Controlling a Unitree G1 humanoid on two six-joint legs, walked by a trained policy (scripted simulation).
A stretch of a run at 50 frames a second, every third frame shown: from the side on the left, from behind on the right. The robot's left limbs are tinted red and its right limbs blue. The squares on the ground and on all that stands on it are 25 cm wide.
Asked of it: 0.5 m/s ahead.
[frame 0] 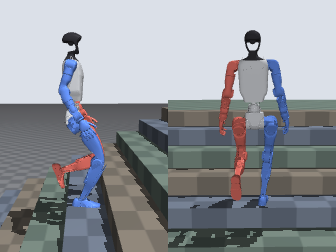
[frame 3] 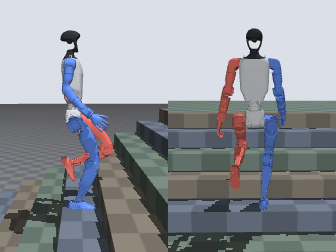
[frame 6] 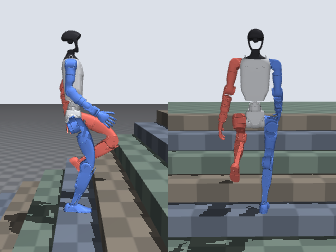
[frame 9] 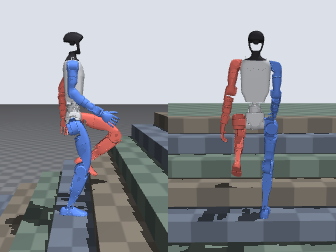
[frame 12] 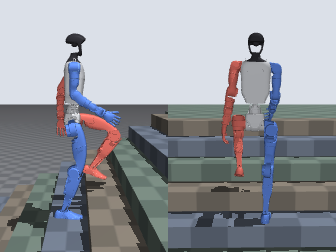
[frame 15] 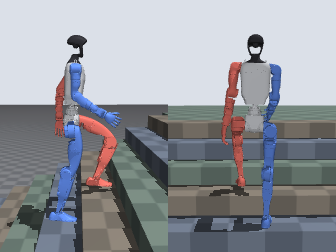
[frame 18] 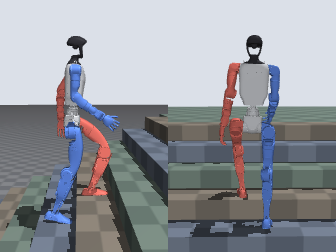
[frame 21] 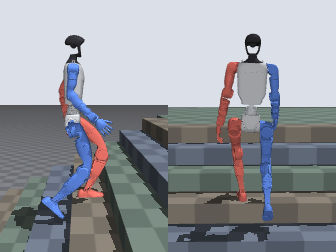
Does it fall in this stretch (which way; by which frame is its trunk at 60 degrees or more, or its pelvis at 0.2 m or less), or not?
no
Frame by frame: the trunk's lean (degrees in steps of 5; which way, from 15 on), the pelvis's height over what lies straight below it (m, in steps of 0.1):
0: 0, 0.7
3: 5, 0.7
6: 5, 0.8
9: 0, 0.8
12: 0, 0.8
15: 5, 0.8
18: 5, 0.8
21: 0, 0.7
